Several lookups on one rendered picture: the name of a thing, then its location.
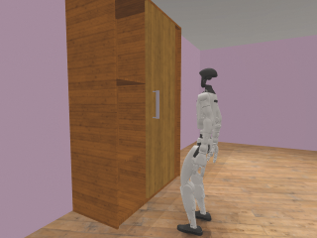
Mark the robot head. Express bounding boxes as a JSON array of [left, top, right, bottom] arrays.
[[199, 67, 218, 94]]

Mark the left robot upper arm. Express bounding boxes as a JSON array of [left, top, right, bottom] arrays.
[[197, 92, 215, 126]]

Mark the handle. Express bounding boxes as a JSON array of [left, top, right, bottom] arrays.
[[177, 93, 180, 115], [153, 90, 159, 119]]

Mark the robot right hand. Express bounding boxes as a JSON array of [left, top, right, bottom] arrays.
[[207, 144, 219, 164]]

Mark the robot left forearm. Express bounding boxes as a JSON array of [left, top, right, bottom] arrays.
[[198, 118, 213, 155]]

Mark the robot left hand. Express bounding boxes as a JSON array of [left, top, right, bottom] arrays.
[[193, 153, 207, 178]]

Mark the right robot upper arm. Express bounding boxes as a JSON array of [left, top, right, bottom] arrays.
[[215, 104, 222, 124]]

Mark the wardrobe door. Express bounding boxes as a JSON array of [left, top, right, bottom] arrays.
[[174, 29, 178, 173], [145, 0, 175, 198]]

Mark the left robot shin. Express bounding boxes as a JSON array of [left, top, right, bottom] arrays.
[[180, 184, 197, 229]]

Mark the robot right forearm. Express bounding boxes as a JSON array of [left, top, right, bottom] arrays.
[[212, 122, 222, 145]]

